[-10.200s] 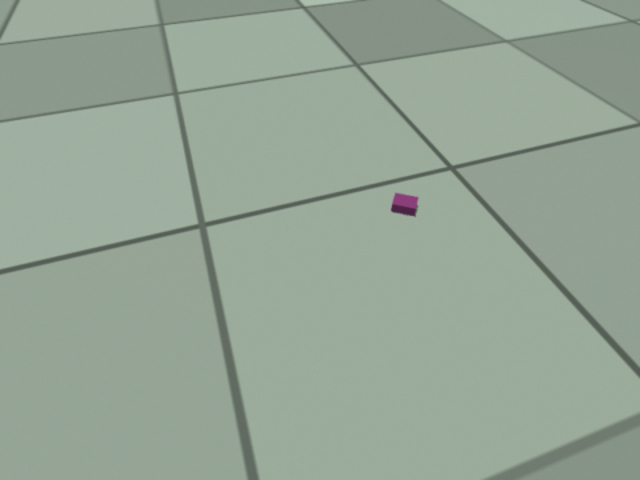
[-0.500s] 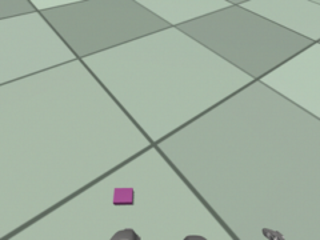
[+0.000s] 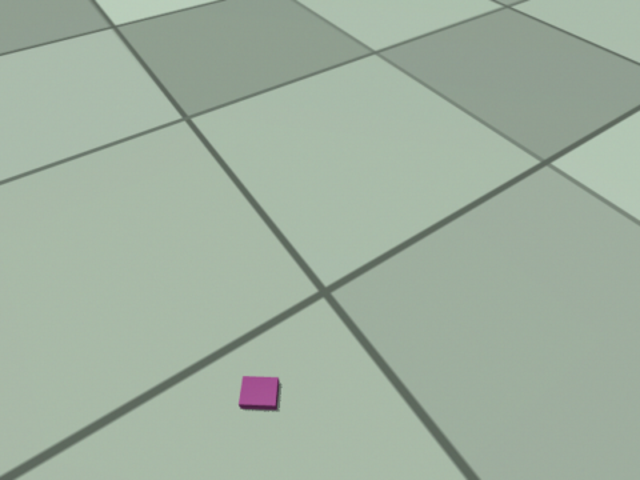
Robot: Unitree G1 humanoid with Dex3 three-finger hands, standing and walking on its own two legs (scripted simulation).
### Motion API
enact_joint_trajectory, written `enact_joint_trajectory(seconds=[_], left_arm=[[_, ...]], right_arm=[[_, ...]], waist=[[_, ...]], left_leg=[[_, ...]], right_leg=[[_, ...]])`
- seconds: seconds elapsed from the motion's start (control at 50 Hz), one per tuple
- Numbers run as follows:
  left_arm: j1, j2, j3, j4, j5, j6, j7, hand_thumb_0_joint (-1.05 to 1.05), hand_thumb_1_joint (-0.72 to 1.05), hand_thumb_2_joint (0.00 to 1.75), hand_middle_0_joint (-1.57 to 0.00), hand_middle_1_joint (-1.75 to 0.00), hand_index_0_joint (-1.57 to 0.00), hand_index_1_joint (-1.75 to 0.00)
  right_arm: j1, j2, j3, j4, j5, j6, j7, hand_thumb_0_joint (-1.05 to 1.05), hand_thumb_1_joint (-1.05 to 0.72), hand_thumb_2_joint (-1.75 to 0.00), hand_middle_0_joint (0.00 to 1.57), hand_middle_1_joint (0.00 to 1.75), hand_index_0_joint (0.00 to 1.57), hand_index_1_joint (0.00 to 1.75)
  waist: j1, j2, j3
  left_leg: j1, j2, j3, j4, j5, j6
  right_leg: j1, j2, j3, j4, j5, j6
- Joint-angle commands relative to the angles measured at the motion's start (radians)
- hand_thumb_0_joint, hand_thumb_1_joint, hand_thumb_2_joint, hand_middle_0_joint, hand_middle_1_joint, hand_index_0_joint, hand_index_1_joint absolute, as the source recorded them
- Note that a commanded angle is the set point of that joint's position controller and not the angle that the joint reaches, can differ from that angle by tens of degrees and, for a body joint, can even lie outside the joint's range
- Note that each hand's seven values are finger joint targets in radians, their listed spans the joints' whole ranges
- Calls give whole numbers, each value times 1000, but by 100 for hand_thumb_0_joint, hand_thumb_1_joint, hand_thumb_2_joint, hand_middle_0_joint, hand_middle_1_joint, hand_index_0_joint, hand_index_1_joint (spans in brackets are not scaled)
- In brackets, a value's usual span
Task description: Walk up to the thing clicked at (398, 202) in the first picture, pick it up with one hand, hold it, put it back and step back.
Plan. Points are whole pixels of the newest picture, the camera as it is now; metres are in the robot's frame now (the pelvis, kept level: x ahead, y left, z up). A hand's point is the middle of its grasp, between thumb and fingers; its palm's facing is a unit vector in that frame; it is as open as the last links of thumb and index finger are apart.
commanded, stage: stand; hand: left
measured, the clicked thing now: (259, 392) +0.45 +0.21 -0.74
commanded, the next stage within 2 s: none
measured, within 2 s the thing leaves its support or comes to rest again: neither
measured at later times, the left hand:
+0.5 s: hand out of the picture +0.13 +0.22 -0.13, palm faces -0.02 -0.94 -0.34, open 7.4 cm
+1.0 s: hand out of the picture +0.10 +0.22 -0.13, palm faces +0.00 -0.94 -0.35, open 7.4 cm
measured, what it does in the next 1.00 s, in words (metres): steps on the spot: right foot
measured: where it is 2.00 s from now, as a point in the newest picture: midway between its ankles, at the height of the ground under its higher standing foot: outside the picture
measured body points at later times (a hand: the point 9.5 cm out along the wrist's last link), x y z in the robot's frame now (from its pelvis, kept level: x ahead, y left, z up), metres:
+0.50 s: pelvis +0.02 -0.02 +0.02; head +0.03 -0.03 +0.47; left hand +0.13 +0.27 -0.10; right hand +0.11 -0.32 -0.12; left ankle -0.02 +0.11 -0.73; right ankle +0.07 -0.13 -0.73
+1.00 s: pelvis +0.02 -0.03 +0.02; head +0.02 -0.04 +0.47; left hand +0.10 +0.27 -0.11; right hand +0.10 -0.33 -0.12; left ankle -0.02 +0.11 -0.73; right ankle +0.07 -0.13 -0.73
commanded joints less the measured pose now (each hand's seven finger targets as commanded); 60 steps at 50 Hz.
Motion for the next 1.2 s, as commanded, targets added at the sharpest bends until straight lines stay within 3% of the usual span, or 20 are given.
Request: enact_joint_trajectory(seconds=[0.0,0.04,0.1,0.12,0.14,0.16,0.18,0.2,0.24,0.28,0.3,0.36,0.46,0.54,0.6,0.66,0.88,0.94,1.06,1.18], left_arm=[[-140,121,19,-118,-47,-7,52,0,90,90,-20,-30,-20,-30],[-109,122,27,-76,-29,-3,46,0,90,90,-20,-30,-20,-30],[-56,116,27,-30,-22,0,39,0,90,90,-20,-30,-20,-30],[-49,110,24,-13,-15,-4,38,0,90,90,-20,-30,-20,-30],[-36,124,27,6,-7,-8,39,0,90,90,-20,-30,-20,-30],[-71,171,32,5,5,-11,39,0,90,90,-20,-30,-20,-30],[-112,205,36,-2,8,-14,39,0,90,90,-20,-30,-20,-30],[-159,217,36,-10,11,-13,39,0,90,90,-20,-30,-20,-30],[-219,183,20,16,0,0,26,0,90,90,-20,-30,-20,-30],[-211,148,5,30,-3,-7,24,0,90,90,-20,-30,-20,-30],[-204,147,1,42,-6,-15,24,0,90,90,-20,-30,-20,-30],[-204,158,3,77,-11,-24,26,0,90,90,-20,-30,-20,-30],[-241,155,-1,100,-12,-28,29,0,90,90,-20,-30,-20,-30],[-256,165,0,122,-12,-27,30,0,90,90,-20,-30,-20,-30],[-255,165,1,137,-11,-25,29,0,90,90,-20,-30,-20,-30],[-264,163,0,148,-8,-25,29,0,90,90,-20,-30,-20,-30],[-241,163,-4,176,-7,-20,30,0,90,90,-20,-30,-20,-30],[-246,158,-4,174,-8,-22,30,0,90,90,-20,-30,-20,-30],[-237,153,-4,176,-8,-19,30,0,90,90,-20,-30,-20,-30],[-239,163,-1,177,-5,-16,28,0,90,90,-20,-30,-20,-30]], right_arm=[[-49,-260,-60,-67,3,-49,-47,0,-90,-90,20,30,20,30],[-80,-210,-41,-78,11,-30,-56,0,-90,-90,20,30,20,30],[-129,-231,-43,-74,23,-13,-59,0,-90,-90,20,30,20,30],[-141,-225,-41,-70,29,-3,-56,0,-90,-90,20,30,20,30],[-161,-214,-38,-67,35,7,-53,0,-90,-90,20,30,20,30],[-148,-189,-32,-67,41,12,-51,0,-90,-90,20,30,20,30],[-143,-182,-27,-62,41,16,-47,0,-90,-90,20,30,20,30],[-133,-166,-21,-53,39,24,-44,0,-90,-90,20,30,20,30],[-138,-175,-17,-7,23,33,-32,0,-90,-90,20,30,20,30],[-179,-204,-25,19,15,20,-25,0,-90,-90,20,30,20,30],[-177,-196,-21,23,17,14,-23,0,-90,-90,20,30,20,30],[-180,-174,-12,43,20,6,-21,0,-90,-90,20,30,20,30],[-197,-173,-9,75,21,6,-19,0,-90,-90,20,30,20,30],[-199,-168,-7,98,19,9,-18,0,-90,-90,20,30,20,30],[-206,-169,-6,108,20,10,-18,0,-90,-90,20,30,20,30],[-190,-174,-4,120,19,7,-22,0,-90,-90,20,30,20,30],[-176,-170,-1,133,18,16,-20,0,-90,-90,20,30,20,30],[-167,-170,0,130,17,14,-22,0,-90,-90,20,30,20,30],[-166,-171,2,129,17,11,-25,0,-90,-90,20,30,20,30],[-158,-174,0,128,15,15,-22,0,-90,-90,20,30,20,30]], waist=[[-26,150,-91],[-24,150,-49],[-6,197,-102],[0,180,-114],[11,154,-132],[-16,84,-145],[-37,39,-146],[-57,19,-108],[-53,-20,-17],[-28,14,-58],[-29,12,-76],[-26,29,-100],[-28,39,-135],[-27,40,-125],[-23,49,-132],[-33,63,-158],[-29,46,-106],[-38,50,-137],[-30,59,-125],[-27,45,-72]], left_leg=[[234,388,-361,-108,938,223],[217,319,-221,-139,874,164],[208,256,-140,-94,825,95],[161,224,-103,-66,775,61],[78,203,-86,-61,609,31],[19,159,-69,-63,438,3],[-13,131,-71,-86,243,-3],[-10,124,-94,-151,52,6],[52,153,-133,-237,-68,16],[48,164,-137,-206,34,9],[42,168,-134,-210,102,5],[64,169,-127,-233,170,-11],[84,174,-119,-264,207,-22],[79,171,-112,-282,156,-27],[88,176,-114,-286,161,-27],[103,190,-117,-289,229,-29],[80,181,-111,-286,137,-19],[105,190,-110,-283,193,-19],[88,192,-115,-294,184,-22],[48,184,-116,-306,103,-19]], right_leg=[[-191,38,117,40,-135,5],[-153,38,93,2,-111,-2],[-26,46,34,-171,98,1],[59,52,25,-266,261,-1],[163,34,47,-312,471,-11],[236,-14,111,-294,642,-34],[231,-63,172,-298,608,-57],[141,-84,210,-339,407,-66],[1,-42,180,-379,54,-51],[90,-39,163,-390,177,-33],[123,-47,161,-378,287,-30],[161,-52,155,-368,421,-26],[196,-51,138,-385,447,-22],[181,-51,145,-425,343,-18],[179,-48,140,-428,350,-17],[201,-48,129,-405,450,-19],[147,-42,143,-460,284,-8],[160,-45,137,-433,393,-12],[168,-39,127,-429,384,-10],[138,-33,133,-460,224,-6]])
